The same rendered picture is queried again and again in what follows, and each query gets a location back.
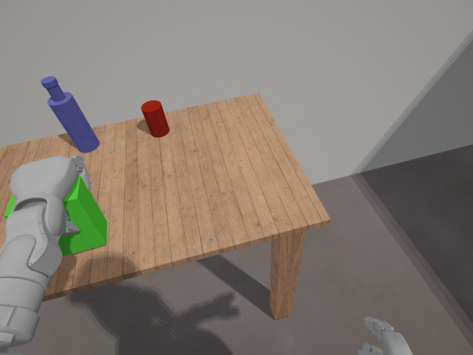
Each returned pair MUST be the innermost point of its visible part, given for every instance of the sponge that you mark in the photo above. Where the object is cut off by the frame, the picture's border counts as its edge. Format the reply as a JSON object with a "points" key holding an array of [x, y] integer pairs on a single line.
{"points": [[81, 209]]}

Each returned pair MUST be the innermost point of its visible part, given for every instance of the robot right hand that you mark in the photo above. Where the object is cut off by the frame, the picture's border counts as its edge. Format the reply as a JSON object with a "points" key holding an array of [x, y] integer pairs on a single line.
{"points": [[393, 343]]}

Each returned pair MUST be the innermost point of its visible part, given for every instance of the robot left hand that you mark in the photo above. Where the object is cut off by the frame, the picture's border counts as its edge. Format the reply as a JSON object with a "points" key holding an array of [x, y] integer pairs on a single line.
{"points": [[54, 176]]}

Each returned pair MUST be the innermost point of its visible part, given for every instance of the robot left forearm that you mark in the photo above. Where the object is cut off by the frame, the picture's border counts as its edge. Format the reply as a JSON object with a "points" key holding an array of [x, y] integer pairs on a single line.
{"points": [[28, 258]]}

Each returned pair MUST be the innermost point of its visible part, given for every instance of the table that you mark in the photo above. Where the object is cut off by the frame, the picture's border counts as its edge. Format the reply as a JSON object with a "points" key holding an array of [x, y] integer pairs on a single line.
{"points": [[222, 179]]}

